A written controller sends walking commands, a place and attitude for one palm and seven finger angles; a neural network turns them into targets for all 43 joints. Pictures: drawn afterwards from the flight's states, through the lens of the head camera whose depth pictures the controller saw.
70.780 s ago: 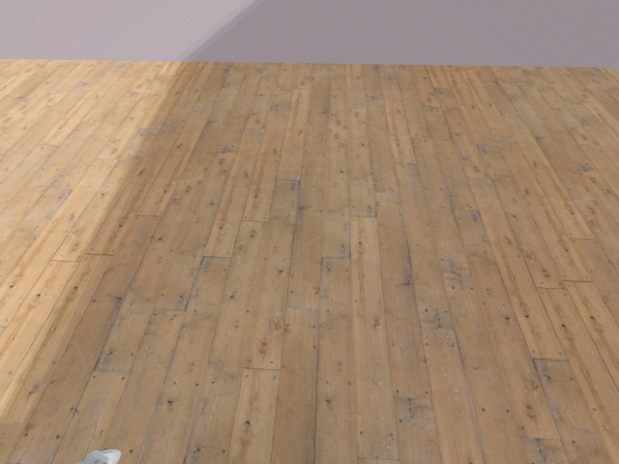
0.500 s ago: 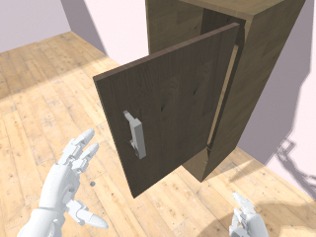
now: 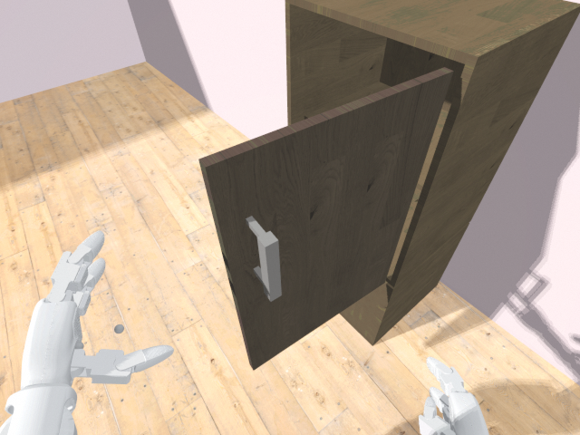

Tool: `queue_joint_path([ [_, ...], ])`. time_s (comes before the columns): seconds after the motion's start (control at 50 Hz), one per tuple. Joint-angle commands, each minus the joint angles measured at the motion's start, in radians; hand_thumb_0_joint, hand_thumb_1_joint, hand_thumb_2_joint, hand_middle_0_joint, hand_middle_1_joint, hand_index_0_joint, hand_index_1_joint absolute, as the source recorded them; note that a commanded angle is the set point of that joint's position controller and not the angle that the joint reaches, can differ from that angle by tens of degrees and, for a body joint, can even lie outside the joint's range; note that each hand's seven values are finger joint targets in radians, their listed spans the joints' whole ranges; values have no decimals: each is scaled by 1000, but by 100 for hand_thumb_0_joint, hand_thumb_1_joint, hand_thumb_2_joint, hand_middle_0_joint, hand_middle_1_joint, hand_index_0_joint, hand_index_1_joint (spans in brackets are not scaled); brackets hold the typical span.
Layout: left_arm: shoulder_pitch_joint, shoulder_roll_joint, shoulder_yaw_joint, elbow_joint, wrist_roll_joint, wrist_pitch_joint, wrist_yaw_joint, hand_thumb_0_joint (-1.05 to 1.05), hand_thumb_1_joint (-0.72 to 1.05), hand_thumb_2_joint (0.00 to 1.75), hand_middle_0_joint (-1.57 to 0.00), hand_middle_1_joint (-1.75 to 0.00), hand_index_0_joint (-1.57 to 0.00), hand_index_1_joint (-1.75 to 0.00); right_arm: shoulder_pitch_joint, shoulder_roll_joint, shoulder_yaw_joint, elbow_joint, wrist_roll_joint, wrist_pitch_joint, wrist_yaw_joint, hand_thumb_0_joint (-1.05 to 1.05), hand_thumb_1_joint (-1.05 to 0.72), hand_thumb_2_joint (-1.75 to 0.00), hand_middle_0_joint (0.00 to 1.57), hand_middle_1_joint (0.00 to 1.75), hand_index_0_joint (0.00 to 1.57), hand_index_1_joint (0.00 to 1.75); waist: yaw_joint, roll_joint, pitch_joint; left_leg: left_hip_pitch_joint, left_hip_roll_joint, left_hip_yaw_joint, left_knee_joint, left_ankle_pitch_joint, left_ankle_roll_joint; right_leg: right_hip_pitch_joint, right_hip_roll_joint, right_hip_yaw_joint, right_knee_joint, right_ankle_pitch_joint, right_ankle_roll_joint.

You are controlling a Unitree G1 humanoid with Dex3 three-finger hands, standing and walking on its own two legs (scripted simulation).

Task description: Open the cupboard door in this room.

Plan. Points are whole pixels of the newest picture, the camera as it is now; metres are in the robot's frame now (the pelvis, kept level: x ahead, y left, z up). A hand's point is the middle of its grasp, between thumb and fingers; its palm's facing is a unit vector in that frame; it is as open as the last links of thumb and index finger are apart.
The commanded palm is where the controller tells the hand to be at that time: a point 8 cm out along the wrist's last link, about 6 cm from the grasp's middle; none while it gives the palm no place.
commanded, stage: draw the hand back to the body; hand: left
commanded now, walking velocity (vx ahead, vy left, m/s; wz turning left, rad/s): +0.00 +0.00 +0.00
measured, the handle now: (263, 259) +0.34 +0.09 +0.07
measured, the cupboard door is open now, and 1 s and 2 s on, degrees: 84 84 84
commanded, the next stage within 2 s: step back with the hand held close in 0.80 s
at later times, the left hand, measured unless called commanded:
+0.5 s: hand (64, 290) +0.21 +0.27 +0.17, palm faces +0.46 -0.79 -0.40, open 8.3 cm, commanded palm +0.16 +0.30 +0.17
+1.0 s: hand (68, 296) +0.20 +0.26 +0.17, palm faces +0.45 -0.79 -0.41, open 7.5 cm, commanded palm +0.15 +0.29 +0.18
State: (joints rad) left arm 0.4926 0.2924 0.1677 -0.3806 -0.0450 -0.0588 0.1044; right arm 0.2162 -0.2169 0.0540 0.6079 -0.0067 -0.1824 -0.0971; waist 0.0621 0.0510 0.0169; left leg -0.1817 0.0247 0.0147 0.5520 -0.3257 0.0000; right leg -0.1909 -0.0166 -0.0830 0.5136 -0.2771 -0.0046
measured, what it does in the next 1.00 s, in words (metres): stands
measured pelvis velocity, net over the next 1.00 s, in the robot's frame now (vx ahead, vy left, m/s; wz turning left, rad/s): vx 0.00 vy -0.01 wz -0.02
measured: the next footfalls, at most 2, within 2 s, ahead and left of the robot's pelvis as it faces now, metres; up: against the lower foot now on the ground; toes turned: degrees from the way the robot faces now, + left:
none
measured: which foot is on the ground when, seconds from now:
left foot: down 0.00-1.00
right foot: down 0.00-1.00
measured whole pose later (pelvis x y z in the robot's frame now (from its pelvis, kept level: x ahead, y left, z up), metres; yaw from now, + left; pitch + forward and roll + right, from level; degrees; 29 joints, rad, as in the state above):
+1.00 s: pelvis +0.00 -0.01 +0.01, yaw -1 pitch -4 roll -1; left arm 0.45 0.34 0.36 -0.37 -0.05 -0.12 0.12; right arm 0.18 -0.22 0.02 0.65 0.00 -0.11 -0.07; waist 0.06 0.07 0.03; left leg -0.09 0.04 0.03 0.42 -0.26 -0.01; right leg -0.10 0.01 -0.07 0.37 -0.20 -0.01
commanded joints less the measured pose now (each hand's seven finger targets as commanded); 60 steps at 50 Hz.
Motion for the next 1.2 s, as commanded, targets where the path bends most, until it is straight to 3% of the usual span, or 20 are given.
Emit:
queue_joint_path([
  [0.0, -99, 159, 123, -241, 17, -88, 33, 0, 20, 60, -18, -30, -18, -30, -136, -106, -45, -139, -5, -52, -6, 0, -90, -90, 20, 30, 20, 30, 1, 19, -77, 26, -5, -14, -151, 230, 14, 94, -1, 39, -118, 162, -19],
  [0.14, -76, 170, 174, -239, 14, -87, 32, 0, 44, 70, -18, -30, -18, -30, -142, -108, -56, -127, -5, -28, 11, 0, -90, -90, 20, 30, 20, 30, 10, 15, -79, 65, 6, -12, -182, 361, 6, 143, 5, 37, -128, 249, -15],
  [0.2, -71, 195, 217, -205, 9, -83, 32, 0, 55, 75, -19, -30, -19, -30, -148, -108, -64, -120, -5, -13, 12, 0, -90, -90, 20, 30, 20, 30, 13, -14, -66, 73, 7, -1, -183, 369, 8, 152, 6, 43, -144, 274, -16],
  [0.3, -100, 215, 258, -214, 4, -85, 33, 0, 73, 82, -19, -30, -19, -30, -153, -109, -67, -117, -4, 3, 16, 0, -90, -90, 20, 30, 20, 30, 16, 31, -70, 86, 6, 4, -190, 388, 6, 164, 6, 50, -154, 289, -17],
  [0.4, -147, 242, 295, -215, -1, -89, 38, 0, 90, 90, -20, -30, -20, -30, -159, -109, -71, -111, -1, 6, 16, 0, -90, -90, 20, 30, 20, 30, 14, 25, -56, 95, 5, 5, -195, 371, 6, 155, 9, 52, -168, 277, -17],
  [0.42, -137, 218, 276, -207, -1, -89, 36, 0, 90, 90, -20, -30, -20, -30, -156, -107, -70, -111, -1, 6, 18, 0, -90, -90, 20, 30, 20, 30, 11, 43, -52, 95, 5, 4, -199, 378, 7, 153, 6, 52, -165, 278, -15],
  [0.46, -129, 197, 256, -192, -4, -86, 31, 0, 90, 90, -20, -30, -20, -30, -154, -110, -72, -112, -1, 9, 23, 0, -90, -90, 20, 30, 20, 30, 10, 13, -51, 99, 7, 4, -203, 372, 8, 150, 8, 48, -169, 270, -12],
  [0.52, -127, 203, 257, -182, -4, -88, 30, 0, 90, 90, -20, -30, -20, -30, -160, -112, -77, -114, 0, 14, 22, 0, -90, -90, 20, 30, 20, 30, 11, -7, -45, 93, 3, 9, -205, 340, 12, 152, 8, 52, -177, 261, -11],
  [0.66, -141, 229, 279, -216, -1, -99, 36, 0, 90, 90, -20, -30, -20, -30, -165, -103, -76, -108, -2, 4, 17, 0, -90, -90, 20, 30, 20, 30, 14, 34, -62, 106, -3, 15, -203, 323, 13, 154, 6, 59, -185, 259, -13],
  [0.7, -139, 237, 286, -199, -2, -98, 36, 0, 90, 90, -20, -30, -20, -30, -167, -108, -76, -105, -3, 3, 16, 0, -90, -90, 20, 30, 20, 30, 15, -1, -50, 101, -2, 11, -204, 308, 13, 151, 9, 59, -194, 245, -14],
  [0.88, -142, 219, 271, -191, -3, -110, 34, 0, 90, 90, -20, -30, -20, -30, -170, -103, -79, -99, 0, -6, 16, 0, -90, -90, 20, 30, 20, 30, 11, 17, -42, 104, -4, 16, -209, 254, 17, 132, 8, 67, -213, 189, -10],
  [0.9, -210, 260, 296, -251, -4, -117, 38, 0, 90, 90, -20, -30, -20, -30, -178, -107, -76, -103, 0, -11, 15, 0, -90, -90, 20, 30, 20, 30, 14, 29, -52, 102, -7, 7, -211, 242, 16, 142, 6, 68, -214, 178, -13],
  [0.92, -256, 355, 400, -271, -3, -153, 39, 0, 90, 90, -20, -30, -20, -30, -157, -125, -73, -141, 11, 11, 14, 0, -90, -90, 20, 30, 20, 30, -41, -36, 44, 27, 10, 1, -179, 163, 30, 0, -35, 166, -275, 207, -12],
  [0.94, -139, 285, 354, -191, 2, -154, 28, 0, 90, 90, -20, -30, -20, -30, -150, -111, -77, -123, 5, 29, 14, 0, -90, -90, 20, 30, 20, 30, -41, -75, 14, 38, 8, -5, -152, 160, 34, -2, -59, 166, -276, 217, -13],
  [0.98, -72, 247, 316, -198, 8, -158, 19, 0, 90, 90, -20, -30, -20, -30, -146, -120, -82, -141, 2, 50, 18, 0, -90, -90, 20, 30, 20, 30, -47, -74, -31, 39, 12, 4, -136, 207, 30, 2, -71, 155, -248, 281, -14],
  [1.0, -58, 254, 323, -205, 9, -163, 22, 0, 90, 90, -20, -30, -20, -30, -151, -125, -88, -142, 1, 56, 14, 0, -90, -90, 20, 30, 20, 30, -46, -7, -55, 38, 16, 7, -139, 244, 28, 18, -75, 147, -222, 339, -15],
  [1.02, -24, 245, 319, -204, 7, -163, 24, 0, 90, 90, -20, -30, -20, -30, -141, -124, -88, -149, 2, 62, 14, 0, -90, -90, 20, 30, 20, 30, -46, 0, -95, 38, 26, 5, -144, 282, 24, 42, -73, 139, -192, 375, -12],
  [1.1, 22, 291, 362, -248, 7, -161, 35, 0, 90, 90, -20, -30, -20, -30, -145, -126, -101, -175, 7, 87, 6, 0, -90, -90, 20, 30, 20, 30, -44, -19, -177, 24, 46, -2, -133, 427, 19, 91, -68, 116, -110, 518, -2],
  [1.14, 47, 290, 366, -266, 5, -157, 38, 0, 90, 90, -20, -30, -20, -30, -139, -121, -104, -195, 12, 99, 5, 0, -90, -90, 20, 30, 20, 30, -46, -56, -190, 6, 53, -2, -123, 431, 17, 87, -68, 118, -90, 532, 1],
  [1.18, 54, 303, 378, -299, 6, -160, 43, 0, 90, 90, -20, -30, -20, -30, -137, -123, -108, -205, 14, 103, 5, 0, -90, -90, 20, 30, 20, 30, -46, -33, -190, -24, 56, -8, -123, 401, 19, 76, -66, 128, -74, 505, 1],
])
